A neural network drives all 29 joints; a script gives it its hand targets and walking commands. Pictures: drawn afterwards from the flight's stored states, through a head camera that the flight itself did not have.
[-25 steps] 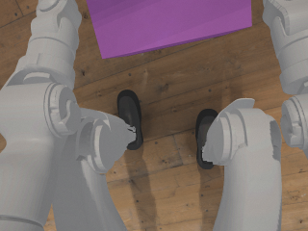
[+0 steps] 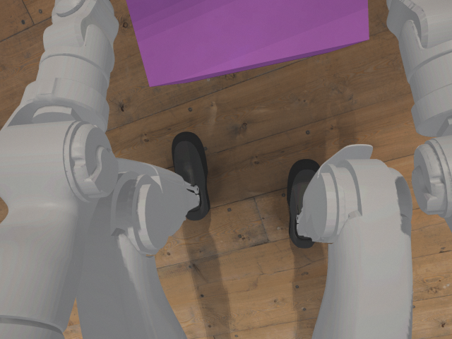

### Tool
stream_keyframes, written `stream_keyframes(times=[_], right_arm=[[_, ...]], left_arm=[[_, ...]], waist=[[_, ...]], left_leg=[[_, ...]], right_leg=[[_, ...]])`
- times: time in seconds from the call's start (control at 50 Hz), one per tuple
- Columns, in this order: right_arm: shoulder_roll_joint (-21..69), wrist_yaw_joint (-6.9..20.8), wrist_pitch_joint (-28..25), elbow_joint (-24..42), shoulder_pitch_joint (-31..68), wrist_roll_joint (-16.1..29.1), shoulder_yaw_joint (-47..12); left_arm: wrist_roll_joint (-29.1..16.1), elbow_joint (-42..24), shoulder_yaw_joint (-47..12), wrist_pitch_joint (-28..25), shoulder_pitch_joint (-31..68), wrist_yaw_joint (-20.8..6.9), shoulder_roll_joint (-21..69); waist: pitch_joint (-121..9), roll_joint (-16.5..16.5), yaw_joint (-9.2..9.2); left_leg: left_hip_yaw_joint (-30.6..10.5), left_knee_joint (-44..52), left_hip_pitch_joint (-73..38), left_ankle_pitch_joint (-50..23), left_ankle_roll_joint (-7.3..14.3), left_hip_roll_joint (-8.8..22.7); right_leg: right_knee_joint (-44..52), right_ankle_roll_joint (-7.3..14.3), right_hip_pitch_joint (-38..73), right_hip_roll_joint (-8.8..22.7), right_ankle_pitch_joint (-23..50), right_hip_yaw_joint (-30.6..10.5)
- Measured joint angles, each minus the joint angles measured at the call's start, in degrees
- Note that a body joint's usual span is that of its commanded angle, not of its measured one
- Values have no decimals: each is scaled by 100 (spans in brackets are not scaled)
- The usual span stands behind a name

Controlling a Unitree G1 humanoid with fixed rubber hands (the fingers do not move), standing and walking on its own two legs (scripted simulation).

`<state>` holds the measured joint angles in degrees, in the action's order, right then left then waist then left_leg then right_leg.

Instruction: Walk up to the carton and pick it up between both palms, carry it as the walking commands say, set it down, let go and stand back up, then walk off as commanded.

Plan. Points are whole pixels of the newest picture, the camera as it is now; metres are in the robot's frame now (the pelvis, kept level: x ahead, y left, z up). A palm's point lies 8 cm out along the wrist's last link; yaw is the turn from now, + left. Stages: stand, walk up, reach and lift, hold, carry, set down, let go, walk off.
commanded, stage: reach and lift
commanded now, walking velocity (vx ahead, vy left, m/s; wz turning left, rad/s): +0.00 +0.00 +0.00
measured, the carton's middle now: (243, 5) +0.52 +0.00 -0.27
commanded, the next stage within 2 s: none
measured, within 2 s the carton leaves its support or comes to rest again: leaves its support in 0.12 s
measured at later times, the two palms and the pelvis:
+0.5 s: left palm out of the picture +0.55 +0.18 -0.12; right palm out of the picture +0.54 -0.18 -0.14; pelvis -0.02 +0.00 +0.00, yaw -1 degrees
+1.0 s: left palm out of the picture +0.55 +0.19 -0.07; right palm out of the picture +0.53 -0.18 -0.10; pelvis -0.03 +0.00 +0.01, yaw -1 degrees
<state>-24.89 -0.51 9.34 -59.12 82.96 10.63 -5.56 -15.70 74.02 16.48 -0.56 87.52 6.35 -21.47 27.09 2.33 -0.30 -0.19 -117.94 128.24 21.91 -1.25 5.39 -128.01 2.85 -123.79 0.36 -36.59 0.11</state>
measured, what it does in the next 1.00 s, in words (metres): stands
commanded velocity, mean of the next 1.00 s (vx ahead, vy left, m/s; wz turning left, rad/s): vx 0.00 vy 0.00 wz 0.00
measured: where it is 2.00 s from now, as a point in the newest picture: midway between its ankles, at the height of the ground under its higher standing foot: (248, 204)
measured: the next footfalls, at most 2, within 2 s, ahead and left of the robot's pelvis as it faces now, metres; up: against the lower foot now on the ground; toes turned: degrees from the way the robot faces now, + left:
none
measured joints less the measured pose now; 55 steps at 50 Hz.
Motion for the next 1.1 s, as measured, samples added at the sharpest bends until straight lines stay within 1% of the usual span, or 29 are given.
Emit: stream_keyframes(times=[0.04,0.12,0.3,0.52,0.72,1.0,1.1], right_arm=[[0,-54,12,0,4,0,-25],[1,-162,52,20,48,29,-82],[-17,-409,340,144,304,51,-133],[-16,-413,745,174,415,52,-133],[-16,-358,1035,187,435,52,-133],[-16,-309,1388,354,434,51,-133],[-17,-302,1519,379,433,51,-69]], left_arm=[[-78,-50,-47,42,4,16,0],[-166,-192,-126,103,45,138,-1],[-186,-421,-129,222,229,374,-7],[-66,-748,-130,583,156,428,-6],[271,-927,-130,897,133,426,-7],[402,-1497,-130,1311,-107,427,1],[564,-1684,-131,1454,-202,427,48]], waist=[[6,0,0],[49,0,0],[304,0,0],[288,-5,-7],[282,-7,-14],[288,-18,-16],[285,-18,-18]], left_leg=[[-2,-2,0,-19,1,-1],[-8,-2,-10,-86,6,-4],[-24,0,-164,-247,14,-4],[-31,5,-375,-260,15,-27],[-32,33,-588,-243,15,-46],[-33,227,-942,-237,16,-89],[-33,377,-1157,-236,16,-125]], right_leg=[[0,0,0,-3,20,0],[0,0,0,-10,96,0],[0,-2,101,-47,319,0],[0,-3,301,-55,332,0],[26,-4,513,-55,315,-1],[249,-20,890,-53,316,-1],[418,-34,1115,-50,332,-1]])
